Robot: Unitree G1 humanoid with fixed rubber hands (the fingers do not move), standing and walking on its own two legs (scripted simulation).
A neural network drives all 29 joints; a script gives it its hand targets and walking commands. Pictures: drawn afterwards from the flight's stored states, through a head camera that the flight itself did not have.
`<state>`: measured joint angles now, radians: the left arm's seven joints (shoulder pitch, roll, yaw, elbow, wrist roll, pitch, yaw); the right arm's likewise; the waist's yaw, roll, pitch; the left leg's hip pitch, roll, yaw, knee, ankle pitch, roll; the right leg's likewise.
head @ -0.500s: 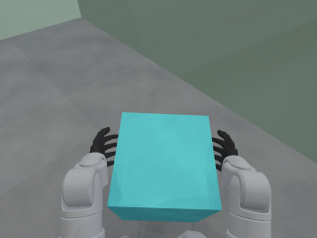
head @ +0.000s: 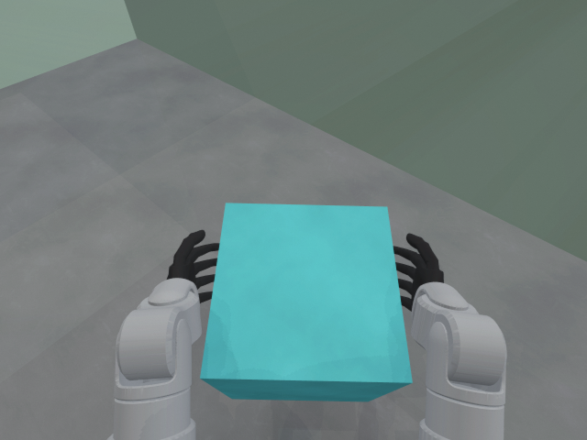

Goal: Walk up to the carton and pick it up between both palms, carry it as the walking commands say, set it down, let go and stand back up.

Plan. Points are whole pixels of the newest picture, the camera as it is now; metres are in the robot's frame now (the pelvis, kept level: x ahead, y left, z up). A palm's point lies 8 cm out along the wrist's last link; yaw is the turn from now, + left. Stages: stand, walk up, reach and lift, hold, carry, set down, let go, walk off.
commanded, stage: carry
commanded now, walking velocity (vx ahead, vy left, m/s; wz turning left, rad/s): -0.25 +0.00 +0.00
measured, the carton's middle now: (303, 311) +0.29 -0.01 +0.02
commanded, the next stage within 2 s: none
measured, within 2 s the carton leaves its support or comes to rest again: neither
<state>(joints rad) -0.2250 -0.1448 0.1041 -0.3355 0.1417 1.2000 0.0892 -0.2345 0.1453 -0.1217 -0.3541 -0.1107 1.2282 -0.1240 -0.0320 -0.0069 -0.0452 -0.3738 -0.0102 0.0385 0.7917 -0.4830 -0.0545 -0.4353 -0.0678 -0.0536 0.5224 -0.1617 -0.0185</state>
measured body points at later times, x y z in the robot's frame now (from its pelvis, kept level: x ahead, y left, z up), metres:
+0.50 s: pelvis -0.20 -0.02 +0.00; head -0.19 -0.04 +0.45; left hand +0.09 +0.11 +0.07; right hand +0.08 -0.18 +0.06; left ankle -0.13 +0.12 -0.69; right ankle -0.20 -0.12 -0.74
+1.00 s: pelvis -0.38 +0.01 +0.00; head -0.38 +0.04 +0.45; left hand -0.12 +0.19 +0.07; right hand -0.09 -0.11 +0.08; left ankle -0.37 +0.12 -0.74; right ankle -0.38 -0.13 -0.64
